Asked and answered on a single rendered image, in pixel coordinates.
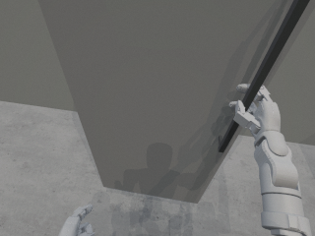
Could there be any handle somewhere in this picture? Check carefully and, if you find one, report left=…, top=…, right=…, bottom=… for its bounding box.
left=218, top=0, right=310, bottom=153

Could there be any right robot forearm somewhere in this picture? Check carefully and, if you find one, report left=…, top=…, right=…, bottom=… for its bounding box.
left=254, top=131, right=312, bottom=236

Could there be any fridge door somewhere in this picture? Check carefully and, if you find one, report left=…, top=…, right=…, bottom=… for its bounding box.
left=37, top=0, right=315, bottom=204

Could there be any right robot hand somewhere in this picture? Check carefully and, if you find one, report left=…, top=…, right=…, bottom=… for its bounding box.
left=228, top=84, right=281, bottom=140

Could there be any left robot hand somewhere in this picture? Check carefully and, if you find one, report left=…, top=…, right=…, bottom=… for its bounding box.
left=58, top=205, right=95, bottom=236

